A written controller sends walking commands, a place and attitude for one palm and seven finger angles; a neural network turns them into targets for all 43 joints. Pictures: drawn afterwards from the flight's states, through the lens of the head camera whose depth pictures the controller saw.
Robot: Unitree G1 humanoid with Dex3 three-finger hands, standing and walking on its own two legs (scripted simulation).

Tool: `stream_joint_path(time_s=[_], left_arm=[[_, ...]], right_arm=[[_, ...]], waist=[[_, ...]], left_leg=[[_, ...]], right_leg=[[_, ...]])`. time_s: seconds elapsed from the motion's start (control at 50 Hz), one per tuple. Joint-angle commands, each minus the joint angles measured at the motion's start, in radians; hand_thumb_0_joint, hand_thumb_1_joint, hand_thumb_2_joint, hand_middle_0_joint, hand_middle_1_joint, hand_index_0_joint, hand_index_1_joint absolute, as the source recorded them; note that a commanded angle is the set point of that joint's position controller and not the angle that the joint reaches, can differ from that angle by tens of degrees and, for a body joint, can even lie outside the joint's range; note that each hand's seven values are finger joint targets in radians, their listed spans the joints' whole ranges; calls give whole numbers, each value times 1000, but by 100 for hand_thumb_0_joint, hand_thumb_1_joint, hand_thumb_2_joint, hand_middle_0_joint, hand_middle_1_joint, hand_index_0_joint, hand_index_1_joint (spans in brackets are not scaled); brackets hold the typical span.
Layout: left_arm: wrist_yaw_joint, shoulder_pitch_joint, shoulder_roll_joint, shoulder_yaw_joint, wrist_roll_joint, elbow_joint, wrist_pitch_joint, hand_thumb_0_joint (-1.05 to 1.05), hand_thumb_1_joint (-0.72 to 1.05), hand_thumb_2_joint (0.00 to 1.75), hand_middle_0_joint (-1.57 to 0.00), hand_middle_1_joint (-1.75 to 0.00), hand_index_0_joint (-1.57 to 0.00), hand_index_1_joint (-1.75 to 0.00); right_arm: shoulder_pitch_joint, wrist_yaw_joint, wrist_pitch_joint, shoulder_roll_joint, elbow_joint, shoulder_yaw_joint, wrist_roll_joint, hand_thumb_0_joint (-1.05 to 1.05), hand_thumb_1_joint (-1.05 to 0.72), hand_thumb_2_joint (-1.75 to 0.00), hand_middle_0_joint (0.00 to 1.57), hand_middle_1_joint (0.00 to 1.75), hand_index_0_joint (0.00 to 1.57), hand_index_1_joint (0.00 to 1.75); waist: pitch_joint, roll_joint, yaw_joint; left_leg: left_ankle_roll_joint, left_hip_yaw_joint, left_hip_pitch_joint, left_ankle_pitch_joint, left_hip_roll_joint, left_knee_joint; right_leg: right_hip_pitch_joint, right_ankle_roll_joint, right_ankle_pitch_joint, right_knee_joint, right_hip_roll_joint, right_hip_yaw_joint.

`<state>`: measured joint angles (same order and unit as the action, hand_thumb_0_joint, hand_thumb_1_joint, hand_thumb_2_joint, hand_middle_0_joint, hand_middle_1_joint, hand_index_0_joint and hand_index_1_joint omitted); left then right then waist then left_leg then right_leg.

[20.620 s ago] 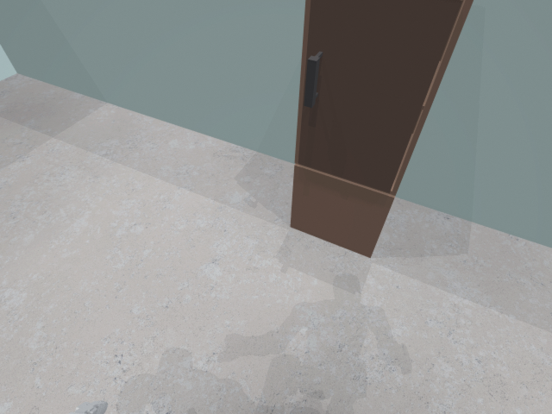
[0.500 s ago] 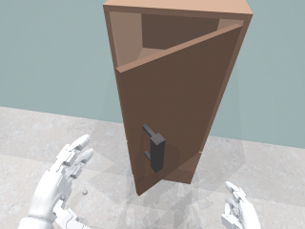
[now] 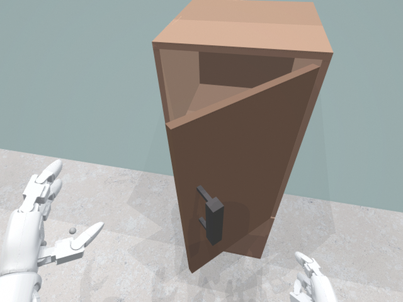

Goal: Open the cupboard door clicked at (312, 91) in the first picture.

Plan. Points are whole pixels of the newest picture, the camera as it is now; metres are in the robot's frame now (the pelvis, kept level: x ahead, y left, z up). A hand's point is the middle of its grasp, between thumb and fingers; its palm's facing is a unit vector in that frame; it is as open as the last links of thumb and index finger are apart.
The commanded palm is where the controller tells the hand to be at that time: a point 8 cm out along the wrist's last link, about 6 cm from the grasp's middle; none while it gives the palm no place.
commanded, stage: draw the hand back to the body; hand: left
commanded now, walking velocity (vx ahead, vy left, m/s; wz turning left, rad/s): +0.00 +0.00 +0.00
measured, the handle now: (208, 215) +0.30 +0.03 +0.01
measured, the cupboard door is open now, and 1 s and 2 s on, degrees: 46 46 46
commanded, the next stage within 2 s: step back with the hand held close in 0.60 s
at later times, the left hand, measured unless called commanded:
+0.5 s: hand (60, 215) +0.19 +0.24 +0.16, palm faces +0.45 -0.80 -0.40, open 7.5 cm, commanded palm +0.14 +0.28 +0.18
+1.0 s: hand (55, 223) +0.18 +0.24 +0.16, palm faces +0.35 -0.79 -0.50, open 7.4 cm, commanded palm +0.12 +0.29 +0.18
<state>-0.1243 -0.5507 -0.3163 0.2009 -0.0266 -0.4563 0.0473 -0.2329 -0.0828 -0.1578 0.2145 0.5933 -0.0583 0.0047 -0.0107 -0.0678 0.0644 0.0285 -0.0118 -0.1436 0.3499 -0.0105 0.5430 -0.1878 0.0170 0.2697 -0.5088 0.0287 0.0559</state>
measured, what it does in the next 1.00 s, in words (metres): stands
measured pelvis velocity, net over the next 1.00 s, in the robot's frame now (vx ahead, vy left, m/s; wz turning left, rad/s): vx -0.03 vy -0.01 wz -0.02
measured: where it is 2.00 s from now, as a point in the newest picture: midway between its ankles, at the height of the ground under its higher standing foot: outside the picture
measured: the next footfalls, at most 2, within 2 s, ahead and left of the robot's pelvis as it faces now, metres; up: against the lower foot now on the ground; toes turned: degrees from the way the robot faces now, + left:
right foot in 1.76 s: -0.19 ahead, -0.11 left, +0.00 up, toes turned +0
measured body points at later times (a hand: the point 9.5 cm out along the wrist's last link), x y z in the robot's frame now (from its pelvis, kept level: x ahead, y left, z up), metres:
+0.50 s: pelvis +0.00 -0.02 +0.01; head -0.02 -0.04 +0.46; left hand +0.16 +0.28 +0.19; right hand +0.19 -0.24 -0.07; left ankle -0.03 +0.10 -0.73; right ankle +0.00 -0.13 -0.73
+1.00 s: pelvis -0.03 -0.01 +0.01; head -0.02 -0.02 +0.46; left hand +0.15 +0.28 +0.19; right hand +0.15 -0.26 -0.07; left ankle -0.03 +0.10 -0.73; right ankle +0.00 -0.13 -0.73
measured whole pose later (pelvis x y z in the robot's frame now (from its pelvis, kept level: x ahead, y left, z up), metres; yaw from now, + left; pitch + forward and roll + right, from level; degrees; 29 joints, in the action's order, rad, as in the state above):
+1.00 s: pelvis -0.03 -0.01 +0.01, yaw -1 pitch +0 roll -1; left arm -0.11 -0.55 -0.39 0.38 -0.03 -0.45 0.15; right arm -0.16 -0.08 -0.04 0.24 0.58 0.01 0.00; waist 0.03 -0.04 0.01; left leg 0.02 -0.03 -0.19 0.25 0.01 0.45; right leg -0.23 0.00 0.15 -0.40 0.01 0.04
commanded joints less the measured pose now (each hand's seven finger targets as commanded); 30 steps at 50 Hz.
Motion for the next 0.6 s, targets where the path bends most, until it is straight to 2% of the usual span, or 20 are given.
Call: stream_joint_path(time_s=[0.0,0.02,0.04,0.06,0.08,0.12,0.2,0.24,0.28,0.32,0.38,0.42,0.46,0.48,0.54,0.56,0.58], left_arm=[[-14,85,-158,155,-5,-203,74,0,55,75,-19,-30,-19,-30],[-14,96,-163,168,-6,-199,75,0,58,76,-19,-30,-19,-30],[-15,105,-176,188,-8,-201,78,0,62,78,-19,-30,-19,-30],[-16,114,-189,202,-6,-193,79,0,65,80,-19,-30,-19,-30],[-14,122,-175,199,-10,-188,78,0,69,81,-19,-30,-19,-30],[-16,148,-195,227,-14,-187,83,0,76,84,-19,-30,-19,-30],[-18,188,-220,273,-22,-166,88,0,90,90,-20,-30,-20,-30],[-9,170,-176,233,-23,-132,87,0,90,90,-20,-30,-20,-30],[-6,160,-166,217,-21,-125,86,0,90,90,-20,-30,-20,-30],[-6,170,-182,227,-19,-154,90,0,90,90,-20,-30,-20,-30],[-8,182,-201,242,-18,-157,90,0,90,90,-20,-30,-20,-30],[-10,181,-211,252,-17,-171,95,0,90,90,-20,-30,-20,-30],[-13,180,-231,267,-14,-176,98,0,90,90,-20,-30,-20,-30],[-11,173,-209,255,-17,-159,97,0,90,90,-20,-30,-20,-30],[-8,178,-205,251,-19,-149,99,0,90,90,-20,-30,-20,-30],[-7,180,-199,245,-16,-139,98,0,90,90,-20,-30,-20,-30],[-8,174,-198,246,-19,-128,98,0,90,90,-20,-30,-20,-30]], right_arm=[[145,-8,-55,108,-149,52,1,0,-90,-90,20,30,20,30],[147,-7,-51,107,-143,51,2,0,-90,-90,20,30,20,30],[147,-6,-49,107,-141,54,2,0,-90,-90,20,30,20,30],[156,-8,-46,110,-135,57,1,0,-90,-90,20,30,20,30],[155,-7,-42,106,-133,55,1,0,-90,-90,20,30,20,30],[157,-5,-38,108,-129,60,1,0,-90,-90,20,30,20,30],[168,-8,-28,110,-117,65,1,0,-90,-90,20,30,20,30],[168,-3,-25,111,-115,68,0,0,-90,-90,20,30,20,30],[169,0,-22,116,-113,71,1,0,-90,-90,20,30,20,30],[171,1,-21,117,-114,75,3,0,-90,-90,20,30,20,30],[180,-2,-20,114,-112,74,3,0,-90,-90,20,30,20,30],[178,-3,-23,111,-113,74,3,0,-90,-90,20,30,20,30],[181,-7,-28,111,-108,76,3,0,-90,-90,20,30,20,30],[181,-6,-27,106,-106,73,3,0,-90,-90,20,30,20,30],[183,-5,-30,107,-106,76,1,0,-90,-90,20,30,20,30],[186,-5,-30,110,-103,76,1,0,-90,-90,20,30,20,30],[185,-6,-30,107,-103,75,2,0,-90,-90,20,30,20,30]], waist=[[-45,22,9],[-37,9,9],[-49,21,11],[-44,1,14],[-30,-19,10],[-37,1,10],[-33,0,13],[-10,32,8],[-15,16,7],[-46,7,10],[-29,-2,12],[-44,14,14],[-50,-12,17],[-20,3,13],[-16,20,12],[-2,-2,12],[-2,13,12]], left_leg=[[-29,29,-30,-365,36,-150],[-30,27,-28,-369,34,-155],[-31,25,-21,-373,33,-159],[-29,21,-14,-377,33,-162],[-30,19,-8,-376,33,-168],[-28,17,6,-370,33,-173],[-20,7,21,-360,29,-181],[-15,4,25,-354,29,-184],[-15,6,29,-374,30,-189],[-13,0,44,-382,27,-186],[-12,0,42,-352,25,-190],[-13,2,45,-355,25,-192],[-12,-3,49,-361,23,-188],[-14,0,44,-358,25,-194],[-10,-4,43,-317,24,-197],[-11,-2,41,-319,24,-199],[-10,-3,42,-302,24,-202]], right_leg=[[113,-41,-215,85,-15,-3],[119,-42,-220,91,-16,-4],[131,-42,-228,96,-16,-5],[135,-44,-231,104,-17,-8],[129,-41,-230,109,-16,-8],[135,-41,-235,119,-17,-10],[144,-39,-244,139,-17,-16],[131,-35,-241,149,-18,-15],[141,-35,-250,148,-16,-13],[153,-34,-267,150,-16,-19],[145,-35,-248,159,-17,-23],[154,-35,-249,160,-20,-21],[160,-37,-261,163,-16,-25],[145,-35,-254,164,-18,-23],[137,-33,-219,178,-20,-27],[132,-37,-215,182,-20,-26],[130,-32,-201,185,-19,-26]])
